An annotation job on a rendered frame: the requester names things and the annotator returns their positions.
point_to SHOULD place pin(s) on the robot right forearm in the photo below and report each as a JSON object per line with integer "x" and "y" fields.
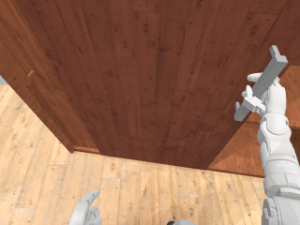
{"x": 280, "y": 165}

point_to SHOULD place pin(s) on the robot right upper arm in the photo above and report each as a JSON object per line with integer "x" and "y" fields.
{"x": 280, "y": 211}

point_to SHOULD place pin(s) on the robot left hand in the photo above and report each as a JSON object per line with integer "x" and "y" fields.
{"x": 82, "y": 214}

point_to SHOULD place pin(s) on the robot right hand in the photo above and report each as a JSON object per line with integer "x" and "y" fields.
{"x": 274, "y": 99}

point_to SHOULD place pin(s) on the wardrobe door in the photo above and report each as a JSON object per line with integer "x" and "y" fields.
{"x": 157, "y": 80}
{"x": 45, "y": 86}

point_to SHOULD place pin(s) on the handle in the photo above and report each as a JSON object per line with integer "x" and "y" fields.
{"x": 13, "y": 65}
{"x": 272, "y": 70}

